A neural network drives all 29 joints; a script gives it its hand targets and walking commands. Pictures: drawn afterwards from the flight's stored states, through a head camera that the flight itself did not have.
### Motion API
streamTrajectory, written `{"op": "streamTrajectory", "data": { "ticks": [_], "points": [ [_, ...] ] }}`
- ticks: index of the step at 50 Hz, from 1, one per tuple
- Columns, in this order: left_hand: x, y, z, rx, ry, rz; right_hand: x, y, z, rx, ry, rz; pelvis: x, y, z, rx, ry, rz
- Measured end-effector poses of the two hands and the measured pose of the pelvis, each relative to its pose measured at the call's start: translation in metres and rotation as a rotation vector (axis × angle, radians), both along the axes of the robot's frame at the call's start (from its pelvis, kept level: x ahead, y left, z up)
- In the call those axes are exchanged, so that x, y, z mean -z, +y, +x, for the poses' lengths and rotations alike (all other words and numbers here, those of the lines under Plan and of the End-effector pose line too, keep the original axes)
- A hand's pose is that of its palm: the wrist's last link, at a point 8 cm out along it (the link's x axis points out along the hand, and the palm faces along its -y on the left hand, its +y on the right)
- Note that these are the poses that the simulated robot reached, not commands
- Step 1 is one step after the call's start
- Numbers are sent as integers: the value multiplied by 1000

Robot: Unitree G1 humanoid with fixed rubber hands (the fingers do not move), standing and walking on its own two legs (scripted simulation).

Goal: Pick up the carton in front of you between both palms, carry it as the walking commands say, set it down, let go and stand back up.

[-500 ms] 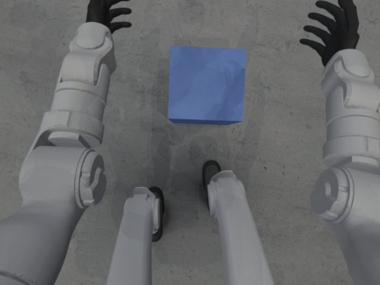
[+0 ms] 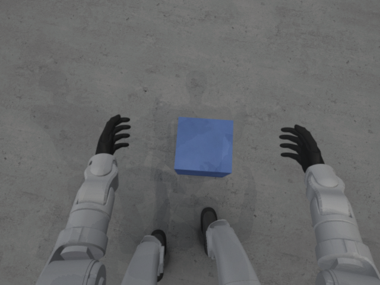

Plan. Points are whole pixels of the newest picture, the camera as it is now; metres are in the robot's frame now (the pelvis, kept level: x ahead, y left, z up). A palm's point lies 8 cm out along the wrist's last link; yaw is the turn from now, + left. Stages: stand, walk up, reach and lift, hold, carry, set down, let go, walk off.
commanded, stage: let go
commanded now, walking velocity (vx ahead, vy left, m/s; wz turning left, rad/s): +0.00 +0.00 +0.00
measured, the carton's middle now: (202, 150) +0.46 -0.09 -0.59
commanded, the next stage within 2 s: stand in 0.98 s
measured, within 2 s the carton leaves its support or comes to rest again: neither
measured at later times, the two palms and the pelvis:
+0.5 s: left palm (26, 233) +0.24 +0.25 -0.02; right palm (315, 241) +0.20 -0.21 -0.01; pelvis +0.05 +0.03 +0.06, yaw -2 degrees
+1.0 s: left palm (18, 244) +0.23 +0.26 -0.01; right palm (322, 234) +0.21 -0.22 -0.01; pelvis +0.06 +0.03 +0.06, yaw -3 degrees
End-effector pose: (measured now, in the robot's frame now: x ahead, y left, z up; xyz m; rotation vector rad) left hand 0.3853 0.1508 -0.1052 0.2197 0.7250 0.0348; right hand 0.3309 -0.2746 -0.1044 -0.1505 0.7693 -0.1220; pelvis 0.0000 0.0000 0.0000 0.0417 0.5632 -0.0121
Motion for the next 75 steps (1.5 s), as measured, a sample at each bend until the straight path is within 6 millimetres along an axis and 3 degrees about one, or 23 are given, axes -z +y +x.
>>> {"op": "streamTrajectory", "data": {
  "ticks": [7, 15, 22, 32, 41, 50, 57, 63, 75],
  "points": [
    [-29, 20, -38, 14, 14, -5, -32, 13, -48, 4, 7, 6, -21, 2, 15, 12, -118, -14],
    [-57, 55, -92, 11, 31, -11, -66, 40, -103, 3, 22, 5, -43, 12, 31, 16, -285, -36],
    [-81, 86, -130, 2, 36, -14, -90, 59, -132, -2, 33, 3, -57, 25, 45, 17, -436, -59],
    [-100, 118, -160, -22, 53, -6, -96, 77, -124, -27, 26, 6, -61, 41, 57, 17, -577, -77],
    [-101, 116, -156, -19, 61, -22, -96, 78, -117, -24, 36, 1, -60, 41, 60, 17, -613, -79],
    [-93, 107, -157, -17, 56, 10, -97, 55, -124, 21, 59, -73, -57, 33, 60, 28, -599, -75],
    [-84, 142, -175, -56, 146, 157, -81, 23, -135, 13, 81, -145, -53, 27, 62, 17, -562, -61],
    [-86, 161, -185, -99, 190, 209, -69, 10, -141, 1, 138, -160, -52, 22, 67, 7, -554, -56],
    [-78, 154, -190, -128, 229, 197, -64, 1, -138, -16, 181, -178, -54, 14, 73, -9, -560, -52]
  ]
}}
